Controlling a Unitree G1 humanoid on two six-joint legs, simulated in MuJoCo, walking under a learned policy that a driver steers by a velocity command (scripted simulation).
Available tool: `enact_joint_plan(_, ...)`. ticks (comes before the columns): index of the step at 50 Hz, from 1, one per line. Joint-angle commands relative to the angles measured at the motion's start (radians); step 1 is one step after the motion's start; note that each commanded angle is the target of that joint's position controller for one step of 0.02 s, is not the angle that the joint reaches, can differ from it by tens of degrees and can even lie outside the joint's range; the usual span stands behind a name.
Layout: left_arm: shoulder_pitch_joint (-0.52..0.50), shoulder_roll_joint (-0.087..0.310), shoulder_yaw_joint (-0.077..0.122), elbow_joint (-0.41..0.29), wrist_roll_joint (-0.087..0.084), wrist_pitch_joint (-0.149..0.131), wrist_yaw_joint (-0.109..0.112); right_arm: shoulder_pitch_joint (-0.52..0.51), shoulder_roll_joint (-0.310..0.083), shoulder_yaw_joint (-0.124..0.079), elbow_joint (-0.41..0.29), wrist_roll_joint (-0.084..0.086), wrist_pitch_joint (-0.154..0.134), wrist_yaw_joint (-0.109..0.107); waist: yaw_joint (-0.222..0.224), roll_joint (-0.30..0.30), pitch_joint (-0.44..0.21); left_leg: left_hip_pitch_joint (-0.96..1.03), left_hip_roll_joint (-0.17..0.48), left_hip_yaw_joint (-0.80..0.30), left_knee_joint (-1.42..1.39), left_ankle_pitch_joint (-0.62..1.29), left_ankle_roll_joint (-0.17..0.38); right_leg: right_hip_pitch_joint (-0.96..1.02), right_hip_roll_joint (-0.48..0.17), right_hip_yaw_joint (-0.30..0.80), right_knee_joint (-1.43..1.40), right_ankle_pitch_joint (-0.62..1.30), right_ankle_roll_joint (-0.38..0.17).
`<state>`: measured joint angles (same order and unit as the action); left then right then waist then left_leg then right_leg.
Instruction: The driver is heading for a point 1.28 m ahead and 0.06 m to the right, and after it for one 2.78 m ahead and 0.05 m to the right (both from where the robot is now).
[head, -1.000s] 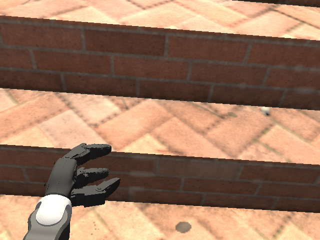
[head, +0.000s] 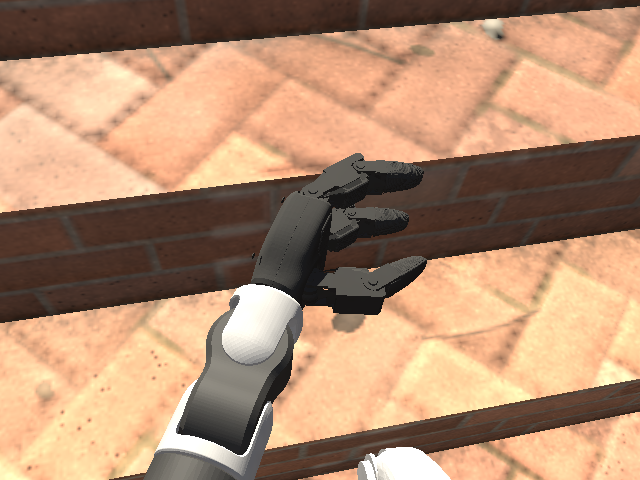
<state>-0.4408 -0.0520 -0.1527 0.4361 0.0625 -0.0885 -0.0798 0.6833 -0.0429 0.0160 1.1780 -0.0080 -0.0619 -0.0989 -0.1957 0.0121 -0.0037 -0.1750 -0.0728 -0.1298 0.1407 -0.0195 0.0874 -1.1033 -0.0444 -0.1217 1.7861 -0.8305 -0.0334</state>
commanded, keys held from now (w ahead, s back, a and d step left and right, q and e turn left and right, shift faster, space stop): w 1.00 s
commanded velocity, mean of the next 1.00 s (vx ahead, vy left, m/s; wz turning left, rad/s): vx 0.50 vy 0.00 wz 0.00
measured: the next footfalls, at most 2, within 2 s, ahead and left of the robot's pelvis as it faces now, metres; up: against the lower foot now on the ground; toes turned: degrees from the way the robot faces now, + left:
left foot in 0.30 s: -0.10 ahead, +0.18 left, +0.01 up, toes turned +1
right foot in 0.54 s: +0.00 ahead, -0.17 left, +0.10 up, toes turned -3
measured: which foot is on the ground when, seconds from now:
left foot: down 0.00-0.04, up 0.06-0.28, down 0.30-0.54, up 0.56-1.00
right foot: down 0.00-0.24, up 0.26-0.52, down 0.54-0.66, up 0.68-0.72, down 0.74-1.00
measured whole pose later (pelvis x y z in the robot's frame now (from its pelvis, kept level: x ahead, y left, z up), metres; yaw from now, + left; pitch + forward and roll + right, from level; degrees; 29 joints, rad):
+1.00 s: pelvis -0.09 -0.05 -0.02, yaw +7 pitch +5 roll +4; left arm 0.46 0.01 -0.03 1.00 0.02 -0.05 0.02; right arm 0.02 -0.07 0.14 0.70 0.02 -0.01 0.00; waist 0.19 0.00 -0.15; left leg -0.87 0.08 0.13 1.43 0.01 -0.01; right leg -0.37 -0.11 0.19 0.55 -0.29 -0.06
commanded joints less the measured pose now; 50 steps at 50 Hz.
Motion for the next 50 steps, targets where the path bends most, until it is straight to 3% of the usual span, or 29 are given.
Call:
enact_joint_plan(1,0.146,0.199,0.090,-0.078,-0.004,-0.023,0.040,-0.075,-0.198,-0.035,-0.115,-0.019,-0.051,-0.009,0.312,0.115,-0.596,-0.103,0.141,-0.100,0.282,2.008,-0.178,1.150,0.085,0.024,-0.671,0.247,-0.103)
enact_joint_plan(2,0.474,0.267,0.139,0.018,-0.040,0.003,0.059,-0.175,-0.273,-0.047,-0.164,-0.019,-0.071,0.021,0.442,0.136,-0.725,-0.430,0.098,-0.110,0.537,1.852,-0.261,1.607,0.015,0.214,-0.748,0.435,-0.157)
enact_joint_plan(3,0.587,0.268,0.162,0.142,-0.061,0.042,0.067,-0.228,-0.258,-0.037,-0.202,0.008,-0.059,0.033,0.458,-0.188,-0.729,-0.635,-0.082,0.058,1.160,0.558,-0.273,1.552,-0.144,0.435,-0.780,0.384,-0.212)
enact_joint_plan(4,0.340,0.135,0.134,0.144,-0.067,0.045,0.065,-0.187,-0.178,-0.044,-0.274,0.007,-0.047,0.021,0.262,-0.391,-0.706,-0.803,-0.096,-0.029,1.807,-0.571,-0.244,1.188,-0.262,0.598,-0.700,0.442,-0.191)
enact_joint_plan(6,-0.022,0.014,0.091,0.111,-0.013,0.035,0.075,0.142,-0.123,-0.051,-0.319,0.023,-0.029,0.056,-0.145,0.036,-0.185,-0.375,0.041,0.003,1.716,-0.763,-0.099,0.139,-0.151,0.260,-0.568,0.238,-0.019)
enact_joint_plan(7,-0.164,0.040,0.096,0.099,-0.018,0.015,0.083,0.355,-0.101,-0.039,-0.239,-0.034,-0.008,0.063,-0.287,0.215,-0.089,-0.110,0.010,0.194,1.494,-0.548,-0.068,-0.082,-0.064,0.077,-0.638,0.245,0.044)
enact_joint_plan(9,-0.513,0.071,0.099,-0.027,-0.052,0.010,0.053,0.708,0.053,0.002,-0.088,-0.093,0.051,0.046,-0.487,0.201,0.044,0.092,0.061,0.193,1.153,-0.187,-0.013,-0.301,-0.065,-0.056,-0.534,0.223,0.101)
enact_joint_plan(11,-0.529,-0.050,0.054,-0.097,-0.085,0.018,-0.005,0.727,0.045,0.009,-0.044,-0.082,0.073,0.029,-0.431,0.043,0.149,0.128,0.128,0.110,0.580,0.050,0.066,-0.324,-0.024,-0.126,-0.279,0.277,0.095)
enact_joint_plan(15,-0.195,-0.161,-0.008,-0.136,-0.070,0.001,-0.039,0.116,0.034,0.060,-0.230,-0.066,0.019,0.088,0.065,-0.053,0.044,-0.241,0.229,-0.046,0.336,0.137,0.120,-0.077,0.005,0.027,0.602,0.334,0.035)
enact_joint_plan(16,-0.042,-0.164,-0.009,-0.112,-0.085,0.004,-0.019,-0.057,0.003,0.072,-0.282,-0.058,0.019,0.095,0.216,-0.030,0.050,-0.327,0.234,-0.135,0.309,0.165,0.094,-0.109,-0.001,0.088,0.717,0.410,0.031)
enact_joint_plan(17,0.179,-0.072,0.011,-0.073,-0.087,0.006,0.001,-0.066,-0.154,0.029,-0.332,-0.010,0.006,0.086,0.280,0.086,-0.003,-0.310,0.366,-0.422,0.235,0.154,0.188,-0.113,-0.017,0.214,0.810,0.328,0.036)
enact_joint_plan(18,0.207,0.004,0.035,-0.082,-0.097,0.011,0.019,-0.032,-0.245,-0.003,-0.320,0.020,0.014,0.073,0.265,0.021,0.026,-0.086,0.452,-0.483,0.202,0.094,0.201,-0.340,-0.050,0.243,0.812,0.296,0.054)
enact_joint_plan(19,0.119,0.073,0.040,-0.122,-0.154,0.051,0.055,-0.145,-0.393,-0.052,-0.346,0.002,-0.012,0.028,0.243,0.210,0.155,-0.117,0.636,-0.832,0.028,-0.438,0.268,-0.434,-0.171,0.465,0.593,0.300,0.048)
enact_joint_plan(20,0.034,0.274,0.152,-0.151,-0.018,0.086,0.105,-0.306,-0.316,-0.101,-0.446,-0.069,-0.067,0.031,0.203,0.113,0.239,-0.127,0.493,-0.714,-0.058,-0.636,0.269,-0.345,-0.160,0.230,0.459,0.582,0.031)
enact_joint_plan(22,0.024,0.318,0.210,-0.116,-0.054,0.117,0.132,-0.144,-0.295,-0.113,-0.451,-0.055,-0.074,0.035,0.065,-0.044,0.189,0.005,0.361,-0.328,0.095,-0.080,0.221,-0.179,-0.103,0.099,0.254,0.563,0.022)
enact_joint_plan(23,0.112,0.312,0.219,-0.181,-0.057,0.132,0.125,-0.252,-0.352,-0.141,-0.463,-0.080,-0.094,0.026,0.176,0.117,0.094,-0.067,0.402,-0.325,0.150,0.070,0.119,0.080,-0.158,0.190,0.047,0.476,0.006)
enact_joint_plan(24,0.174,0.304,0.196,-0.102,-0.136,0.127,0.110,-0.357,-0.315,-0.084,-0.466,-0.041,-0.033,0.012,0.268,0.166,-0.053,-0.164,0.296,-0.071,0.283,0.293,0.014,0.473,-0.130,0.087,-0.382,0.585,0.066)
enact_joint_plan(26,0.534,0.335,0.231,0.093,-0.100,0.125,0.098,-0.411,-0.304,-0.084,-0.475,-0.031,-0.011,0.017,0.327,0.276,-0.232,-0.375,0.247,0.002,0.735,0.538,0.053,1.013,-0.029,-0.031,-0.739,0.601,-0.006)
enact_joint_plan(27,0.769,0.316,0.236,0.252,-0.075,0.125,0.081,-0.547,-0.230,-0.057,-0.495,0.036,-0.002,0.015,0.421,0.090,-0.204,-0.495,0.120,0.136,1.256,0.354,0.013,1.093,-0.074,0.094,-1.153,0.608,-0.118)
enact_joint_plan(28,0.707,0.384,0.229,0.331,0.020,0.111,0.084,-0.433,0.034,0.006,-0.563,0.028,-0.004,0.039,0.253,-0.477,-0.142,-0.936,-0.149,0.000,1.832,-0.162,0.001,0.896,-0.171,0.825,-1.381,0.181,-0.172)
enact_joint_plan(29,0.599,0.293,0.191,0.323,0.052,0.102,0.080,-0.467,0.109,0.044,-0.666,0.007,-0.045,0.073,0.125,-0.497,-0.063,-0.941,-0.098,-0.143,2.009,-0.145,0.033,0.554,-0.203,1.012,-1.480,-0.069,-0.153)
enact_joint_plan(31,0.688,0.174,0.154,0.410,0.023,0.055,0.067,-0.772,0.082,0.111,-0.740,-0.036,-0.084,0.131,0.215,-0.301,-0.030,-0.871,-0.010,-0.051,1.895,-0.049,0.052,0.368,-0.133,0.755,-1.330,0.151,-0.131)
enact_joint_plan(34,0.747,0.074,0.118,0.498,-0.021,0.026,0.068,-0.703,0.051,0.118,-0.619,-0.052,-0.087,0.167,0.177,-0.008,-0.135,-0.902,-0.012,0.098,2.073,0.108,-0.020,0.524,-0.023,0.366,-1.100,0.663,-0.148)
enact_joint_plan(38,0.813,0.147,0.107,0.570,-0.028,0.032,0.007,-0.733,0.088,0.156,-0.659,0.011,-0.082,0.140,0.128,0.020,0.023,-1.312,-0.055,-0.046,2.453,-0.048,0.066,0.661,-0.076,0.396,-1.314,0.689,-0.146)
enact_joint_plan(40,0.680,0.408,0.165,0.478,-0.019,0.013,0.061,-0.551,-0.067,0.128,-0.651,0.011,-0.059,0.133,0.034,-0.104,-0.085,-1.257,0.086,-0.056,2.357,-0.025,-0.039,0.657,-0.297,0.756,-1.514,0.371,-0.275)
enact_joint_plan(41,0.717,0.386,0.165,0.490,-0.008,0.005,0.073,-0.747,-0.144,0.101,-0.684,0.022,-0.031,0.103,0.157,0.009,-0.076,-1.251,0.137,-0.021,2.247,-0.002,-0.071,0.655,-0.290,0.866,-1.567,0.216,-0.273)
enact_joint_plan(43,0.842,0.388,0.162,0.513,-0.016,0.001,0.085,-0.980,-0.135,0.090,-0.737,0.014,0.015,0.072,0.290,0.018,-0.046,-1.234,0.182,0.115,2.014,0.049,-0.111,0.714,-0.265,0.841,-1.559,0.159,-0.264)
enact_joint_plan(47,0.907,0.339,0.163,0.499,-0.044,0.009,0.108,-0.912,-0.074,0.088,-0.644,0.021,0.018,0.084,0.322,-0.121,-0.050,-0.807,0.189,0.242,1.472,0.219,-0.098,0.631,-0.197,0.566,-1.486,0.272,-0.228)
enact_joint_plan(50,0.881,0.387,0.194,0.499,-0.050,0.039,0.116,-0.877,-0.121,0.047,-0.574,0.052,0.047,0.094,0.290,-0.309,-0.090,-0.319,0.055,0.347,0.865,-0.237,-0.085,0.608,-0.129,0.412,-1.562,0.322,-0.223)
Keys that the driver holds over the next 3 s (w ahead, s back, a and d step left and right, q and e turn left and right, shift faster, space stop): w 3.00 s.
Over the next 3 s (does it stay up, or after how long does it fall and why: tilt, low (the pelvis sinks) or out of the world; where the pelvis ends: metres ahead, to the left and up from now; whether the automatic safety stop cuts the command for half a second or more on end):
stays up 0.29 -0.03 0.40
